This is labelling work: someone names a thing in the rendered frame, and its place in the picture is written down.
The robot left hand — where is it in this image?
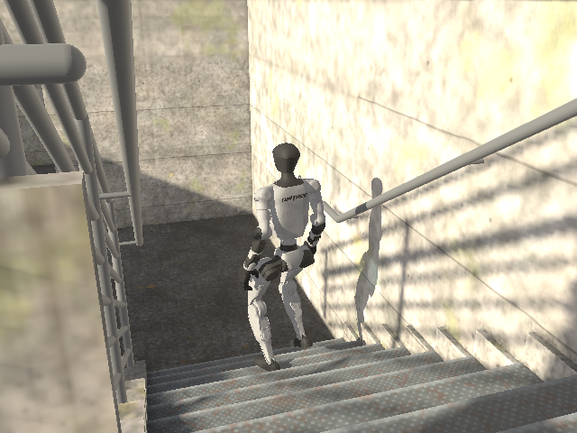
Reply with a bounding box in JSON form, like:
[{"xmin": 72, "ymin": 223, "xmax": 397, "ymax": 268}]
[{"xmin": 238, "ymin": 266, "xmax": 259, "ymax": 290}]

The robot right hand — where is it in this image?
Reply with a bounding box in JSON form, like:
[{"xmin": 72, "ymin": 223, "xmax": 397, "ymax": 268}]
[{"xmin": 303, "ymin": 241, "xmax": 316, "ymax": 255}]

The robot torso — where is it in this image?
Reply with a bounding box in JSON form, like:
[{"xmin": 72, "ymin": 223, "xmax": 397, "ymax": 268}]
[{"xmin": 268, "ymin": 175, "xmax": 309, "ymax": 272}]

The robot left forearm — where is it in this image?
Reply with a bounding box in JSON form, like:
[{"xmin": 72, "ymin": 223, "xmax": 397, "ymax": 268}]
[{"xmin": 243, "ymin": 227, "xmax": 266, "ymax": 271}]

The robot right upper arm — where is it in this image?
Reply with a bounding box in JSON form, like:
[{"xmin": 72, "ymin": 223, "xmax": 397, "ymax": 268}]
[{"xmin": 302, "ymin": 179, "xmax": 325, "ymax": 226}]

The robot right forearm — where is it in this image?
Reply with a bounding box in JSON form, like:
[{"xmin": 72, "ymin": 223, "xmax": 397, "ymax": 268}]
[{"xmin": 307, "ymin": 223, "xmax": 325, "ymax": 247}]

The robot left upper arm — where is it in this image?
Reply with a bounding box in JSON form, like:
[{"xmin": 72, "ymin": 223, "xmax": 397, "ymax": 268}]
[{"xmin": 254, "ymin": 185, "xmax": 273, "ymax": 240}]

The robot right foot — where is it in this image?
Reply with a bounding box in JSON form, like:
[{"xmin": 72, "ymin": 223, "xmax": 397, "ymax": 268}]
[{"xmin": 288, "ymin": 335, "xmax": 313, "ymax": 348}]

